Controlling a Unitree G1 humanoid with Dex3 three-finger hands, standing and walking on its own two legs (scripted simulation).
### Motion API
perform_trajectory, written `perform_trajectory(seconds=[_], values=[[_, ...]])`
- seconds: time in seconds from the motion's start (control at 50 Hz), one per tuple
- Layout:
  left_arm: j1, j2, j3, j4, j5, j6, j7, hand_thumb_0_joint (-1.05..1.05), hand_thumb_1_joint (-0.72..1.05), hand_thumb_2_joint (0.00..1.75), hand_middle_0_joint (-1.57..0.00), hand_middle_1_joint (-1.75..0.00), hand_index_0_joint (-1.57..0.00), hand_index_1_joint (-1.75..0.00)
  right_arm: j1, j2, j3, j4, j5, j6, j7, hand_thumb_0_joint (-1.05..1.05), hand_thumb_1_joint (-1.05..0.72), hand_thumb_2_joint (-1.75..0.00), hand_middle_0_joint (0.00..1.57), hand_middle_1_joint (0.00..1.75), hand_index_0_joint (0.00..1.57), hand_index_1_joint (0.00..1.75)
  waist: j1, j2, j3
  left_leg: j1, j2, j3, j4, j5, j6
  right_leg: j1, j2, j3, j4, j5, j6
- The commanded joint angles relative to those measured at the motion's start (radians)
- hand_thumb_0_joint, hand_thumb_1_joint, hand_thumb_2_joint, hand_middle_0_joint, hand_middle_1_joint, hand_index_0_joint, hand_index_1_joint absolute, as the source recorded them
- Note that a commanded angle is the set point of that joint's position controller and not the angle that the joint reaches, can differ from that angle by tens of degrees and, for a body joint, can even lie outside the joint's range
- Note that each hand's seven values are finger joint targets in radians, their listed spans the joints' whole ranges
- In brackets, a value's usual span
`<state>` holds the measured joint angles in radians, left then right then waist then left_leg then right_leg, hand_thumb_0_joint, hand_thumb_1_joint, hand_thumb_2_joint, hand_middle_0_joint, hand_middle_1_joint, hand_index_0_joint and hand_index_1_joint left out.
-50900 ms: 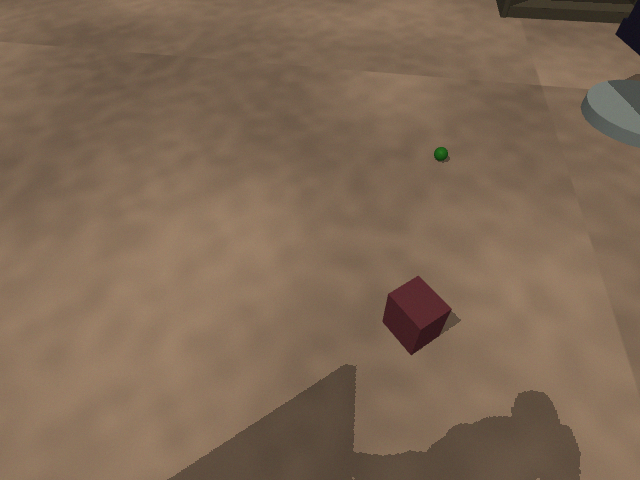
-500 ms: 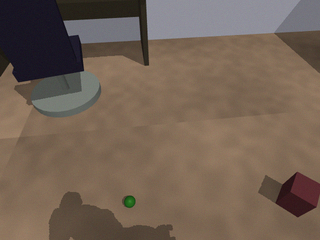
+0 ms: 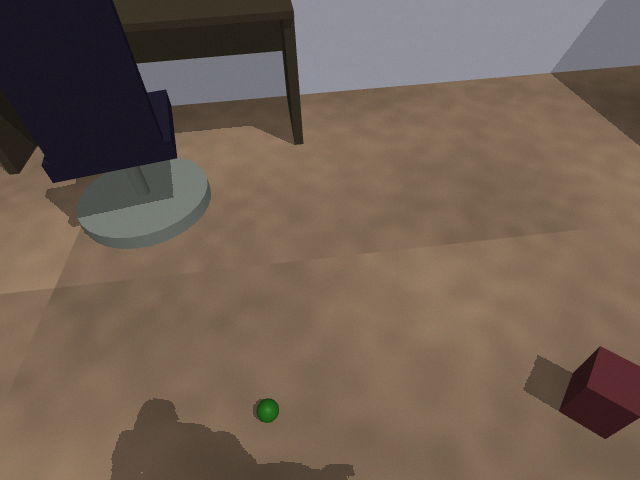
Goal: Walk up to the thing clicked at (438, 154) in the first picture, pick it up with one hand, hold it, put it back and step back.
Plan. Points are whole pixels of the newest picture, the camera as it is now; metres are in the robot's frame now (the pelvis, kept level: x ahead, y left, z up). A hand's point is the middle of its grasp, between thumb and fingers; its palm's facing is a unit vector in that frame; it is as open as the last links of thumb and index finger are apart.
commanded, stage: stand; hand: left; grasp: from above
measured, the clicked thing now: (267, 410) +0.47 +0.23 -0.74
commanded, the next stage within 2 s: step back in 1.58 s
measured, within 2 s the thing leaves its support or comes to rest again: neither
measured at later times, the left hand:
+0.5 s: hand out of the picture +0.07 +0.22 -0.16, palm faces +0.01 -0.95 -0.32, open 7.4 cm
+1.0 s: hand out of the picture +0.10 +0.22 -0.15, palm faces +0.00 -0.94 -0.33, open 7.4 cm
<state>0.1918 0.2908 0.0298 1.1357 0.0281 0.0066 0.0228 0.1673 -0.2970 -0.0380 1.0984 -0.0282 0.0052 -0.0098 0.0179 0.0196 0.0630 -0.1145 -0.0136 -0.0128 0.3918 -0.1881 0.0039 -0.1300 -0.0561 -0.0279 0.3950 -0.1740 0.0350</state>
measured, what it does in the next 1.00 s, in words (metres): stands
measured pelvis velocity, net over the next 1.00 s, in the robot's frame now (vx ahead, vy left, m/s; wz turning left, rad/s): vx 0.02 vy -0.02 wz -0.02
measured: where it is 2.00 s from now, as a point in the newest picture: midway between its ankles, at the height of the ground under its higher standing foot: outside the picture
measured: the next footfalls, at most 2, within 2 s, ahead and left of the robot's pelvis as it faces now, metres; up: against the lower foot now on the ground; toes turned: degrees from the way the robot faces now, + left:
none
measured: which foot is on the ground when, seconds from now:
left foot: down 0.00-1.00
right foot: down 0.00-1.00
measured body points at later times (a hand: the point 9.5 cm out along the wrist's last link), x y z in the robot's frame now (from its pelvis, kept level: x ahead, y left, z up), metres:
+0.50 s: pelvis +0.01 -0.02 +0.00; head +0.01 -0.03 +0.45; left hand +0.07 +0.27 -0.13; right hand +0.07 -0.30 -0.14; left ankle +0.02 +0.12 -0.74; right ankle +0.03 -0.14 -0.74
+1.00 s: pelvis +0.02 -0.02 +0.00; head +0.03 -0.03 +0.45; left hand +0.10 +0.27 -0.13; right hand +0.09 -0.31 -0.14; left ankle +0.02 +0.12 -0.74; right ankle +0.03 -0.14 -0.74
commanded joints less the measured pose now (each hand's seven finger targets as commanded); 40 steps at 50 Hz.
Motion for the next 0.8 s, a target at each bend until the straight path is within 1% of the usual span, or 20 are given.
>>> perform_trajectory(seconds=[0.0, 0.04, 0.08, 0.1, 0.12, 0.16, 0.2, 0.28, 0.3, 0.38, 0.4, 0.42, 0.48, 0.52, 0.54, 0.56, 0.64, 0.68, 0.72, 0.78], values=[[-0.041, 0.191, 0.035, -0.047, 0.001, -0.021, 0.012, 0.0, 0.9, 0.9, -0.2, -0.3, -0.2, -0.3, -0.03, -0.18, -0.033, -0.051, 0.001, -0.02, -0.015, 0.0, -0.9, -0.9, 0.2, 0.3, 0.2, 0.3, -0.007, -0.006, 0.009, -0.071, 0.101, -0.106, -0.129, -0.114, 0.02, -0.02, -0.056, 0.09, -0.106, -0.093, -0.039], [-0.034, 0.184, 0.031, -0.041, 0.002, -0.022, 0.011, 0.0, 0.9, 0.9, -0.2, -0.3, -0.2, -0.3, -0.042, -0.175, -0.03, -0.049, 0.004, -0.02, -0.012, 0.0, -0.9, -0.9, 0.2, 0.3, 0.2, 0.3, -0.004, -0.014, 0.022, -0.067, 0.103, -0.107, -0.126, -0.105, 0.02, -0.035, -0.054, 0.089, -0.108, -0.108, -0.04], [-0.051, 0.203, 0.035, -0.046, -0.001, -0.024, 0.01, 0.0, 0.9, 0.9, -0.2, -0.3, -0.2, -0.3, -0.03, -0.183, -0.028, -0.047, 0.004, -0.023, -0.013, 0.0, -0.9, -0.9, 0.2, 0.3, 0.2, 0.3, -0.011, -0.023, -0.002, -0.055, 0.102, -0.096, -0.12, -0.063, 0.018, -0.014, -0.064, 0.1, -0.109, -0.075, -0.044], [-0.055, 0.199, 0.035, -0.048, -0.002, -0.026, 0.01, 0.0, 0.9, 0.9, -0.2, -0.3, -0.2, -0.3, -0.032, -0.184, -0.027, -0.044, 0.004, -0.025, -0.013, 0.0, -0.9, -0.9, 0.2, 0.3, 0.2, 0.3, -0.01, -0.017, -0.017, -0.042, 0.104, -0.094, -0.112, -0.033, 0.02, -0.01, -0.067, 0.103, -0.109, -0.051, -0.045], [-0.056, 0.192, 0.034, -0.043, -0.003, -0.025, 0.009, 0.0, 0.9, 0.9, -0.2, -0.3, -0.2, -0.3, -0.034, -0.176, -0.022, -0.04, 0.005, -0.024, -0.013, 0.0, -0.9, -0.9, 0.2, 0.3, 0.2, 0.3, -0.01, -0.012, -0.002, -0.049, 0.105, -0.095, -0.115, -0.049, 0.021, -0.017, -0.062, 0.098, -0.106, -0.055, -0.043], [-0.06, 0.195, 0.035, -0.04, -0.005, -0.028, 0.009, 0.0, 0.9, 0.9, -0.2, -0.3, -0.2, -0.3, -0.032, -0.181, -0.02, -0.037, 0.005, -0.024, -0.014, 0.0, -0.9, -0.9, 0.2, 0.3, 0.2, 0.3, -0.01, -0.028, -0.028, -0.028, 0.11, -0.09, -0.107, 0.007, 0.022, 0.004, -0.07, 0.101, -0.106, -0.007, -0.045], [-0.06, 0.183, 0.03, -0.032, -0.006, -0.025, 0.009, 0.0, 0.9, 0.9, -0.2, -0.3, -0.2, -0.3, -0.039, -0.176, -0.016, -0.034, 0.006, -0.023, -0.014, 0.0, -0.9, -0.9, 0.2, 0.3, 0.2, 0.3, -0.009, -0.038, -0.007, -0.021, 0.109, -0.087, -0.11, 0.007, 0.021, -0.017, -0.061, 0.097, -0.118, -0.036, -0.043], [-0.08, 0.2, 0.035, -0.038, -0.008, -0.028, 0.007, 0.0, 0.9, 0.9, -0.2, -0.3, -0.2, -0.3, -0.034, -0.185, -0.013, -0.027, 0.006, -0.026, -0.014, 0.0, -0.9, -0.9, 0.2, 0.3, 0.2, 0.3, -0.014, -0.028, -0.036, -0.013, 0.114, -0.079, -0.106, 0.052, 0.017, 0.014, -0.069, 0.105, -0.117, 0.016, -0.046], [-0.075, 0.188, 0.032, -0.034, -0.009, -0.027, 0.007, 0.0, 0.9, 0.9, -0.2, -0.3, -0.2, -0.3, -0.037, -0.182, -0.011, -0.025, 0.008, -0.024, -0.014, 0.0, -0.9, -0.9, 0.2, 0.3, 0.2, 0.3, -0.011, -0.028, -0.031, -0.016, 0.114, -0.08, -0.104, 0.049, 0.017, 0.012, -0.065, 0.102, -0.12, 0.018, -0.044], [-0.083, 0.205, 0.034, -0.037, -0.005, -0.026, 0.004, 0.0, 0.9, 0.9, -0.2, -0.3, -0.2, -0.3, -0.043, -0.197, -0.013, -0.021, 0.007, -0.023, -0.014, 0.0, -0.9, -0.9, 0.2, 0.3, 0.2, 0.3, -0.009, -0.035, -0.006, -0.025, 0.113, -0.079, -0.111, 0.004, 0.014, -0.016, -0.063, 0.106, -0.137, -0.049, -0.043], [-0.092, 0.201, 0.034, -0.038, -0.006, -0.025, 0.004, 0.0, 0.9, 0.9, -0.2, -0.3, -0.2, -0.3, -0.039, -0.183, -0.011, -0.019, 0.009, -0.022, -0.014, 0.0, -0.9, -0.9, 0.2, 0.3, 0.2, 0.3, -0.014, -0.035, -0.017, -0.017, 0.116, -0.076, -0.111, 0.016, 0.014, -0.011, -0.063, 0.106, -0.135, -0.048, -0.045], [-0.088, 0.197, 0.032, -0.04, -0.005, -0.027, 0.003, 0.0, 0.9, 0.9, -0.2, -0.3, -0.2, -0.3, -0.042, -0.193, -0.012, -0.019, 0.007, -0.023, -0.013, 0.0, -0.9, -0.9, 0.2, 0.3, 0.2, 0.3, -0.01, -0.023, -0.025, -0.012, 0.117, -0.076, -0.107, 0.017, 0.013, -0.011, -0.062, 0.106, -0.136, -0.032, -0.043], [-0.09, 0.179, 0.029, -0.032, -0.011, -0.026, 0.002, 0.0, 0.9, 0.9, -0.2, -0.3, -0.2, -0.3, -0.04, -0.171, -0.005, -0.013, 0.008, -0.025, -0.013, 0.0, -0.9, -0.9, 0.2, 0.3, 0.2, 0.3, -0.012, -0.018, -0.04, -0.009, 0.122, -0.071, -0.114, 0.054, 0.013, 0.017, -0.062, 0.102, -0.119, 0.037, -0.049], [-0.099, 0.19, 0.033, -0.038, -0.012, -0.03, 0.003, 0.0, 0.9, 0.9, -0.2, -0.3, -0.2, -0.3, -0.043, -0.182, -0.006, -0.012, 0.007, -0.027, -0.014, 0.0, -0.9, -0.9, 0.2, 0.3, 0.2, 0.3, -0.01, -0.014, -0.048, -0.004, 0.124, -0.068, -0.114, 0.085, 0.012, 0.031, -0.064, 0.102, -0.112, 0.083, -0.048], [-0.104, 0.201, 0.034, -0.038, -0.012, -0.03, 0.002, 0.0, 0.9, 0.9, -0.2, -0.3, -0.2, -0.3, -0.042, -0.186, -0.007, -0.012, 0.006, -0.029, -0.014, 0.0, -0.9, -0.9, 0.2, 0.3, 0.2, 0.3, -0.01, -0.027, -0.033, -0.018, 0.124, -0.072, -0.124, 0.08, 0.008, 0.025, -0.061, 0.099, -0.114, 0.056, -0.045], [-0.104, 0.2, 0.035, -0.04, -0.01, -0.03, 0.002, 0.0, 0.9, 0.9, -0.2, -0.3, -0.2, -0.3, -0.056, -0.202, -0.009, -0.016, 0.006, -0.028, -0.014, 0.0, -0.9, -0.9, 0.2, 0.3, 0.2, 0.3, -0.008, -0.016, -0.038, -0.013, 0.125, -0.069, -0.115, 0.078, 0.013, 0.025, -0.063, 0.101, -0.117, 0.066, -0.044], [-0.111, 0.205, 0.036, -0.039, -0.012, -0.029, 0.001, 0.0, 0.9, 0.9, -0.2, -0.3, -0.2, -0.3, -0.052, -0.195, -0.01, -0.011, 0.007, -0.029, -0.015, 0.0, -0.9, -0.9, 0.2, 0.3, 0.2, 0.3, -0.013, -0.027, -0.048, 0.01, 0.129, -0.066, -0.119, 0.086, 0.008, 0.016, -0.062, 0.101, -0.117, 0.076, -0.047], [-0.111, 0.19, 0.031, -0.037, -0.015, -0.029, 0.0, 0.0, 0.9, 0.9, -0.2, -0.3, -0.2, -0.3, -0.048, -0.188, -0.007, -0.007, 0.007, -0.03, -0.015, 0.0, -0.9, -0.9, 0.2, 0.3, 0.2, 0.3, -0.014, -0.009, -0.074, 0.021, 0.131, -0.061, -0.116, 0.116, 0.008, 0.043, -0.066, 0.101, -0.104, 0.135, -0.053], [-0.109, 0.184, 0.029, -0.03, -0.015, -0.026, 0.0, 0.0, 0.9, 0.9, -0.2, -0.3, -0.2, -0.3, -0.045, -0.176, -0.002, -0.001, 0.009, -0.028, -0.015, 0.0, -0.9, -0.9, 0.2, 0.3, 0.2, 0.3, -0.012, -0.019, -0.049, 0.002, 0.128, -0.061, -0.13, 0.095, 0.006, 0.034, -0.058, 0.095, -0.107, 0.098, -0.05], [-0.122, 0.213, 0.035, -0.042, -0.012, -0.033, 0.001, 0.0, 0.9, 0.9, -0.2, -0.3, -0.2, -0.3, -0.06, -0.207, -0.011, -0.012, 0.008, -0.032, -0.015, 0.0, -0.9, -0.9, 0.2, 0.3, 0.2, 0.3, -0.015, -0.031, -0.078, 0.041, 0.135, -0.058, -0.116, 0.159, 0.003, 0.037, -0.066, 0.099, -0.102, 0.176, -0.05]])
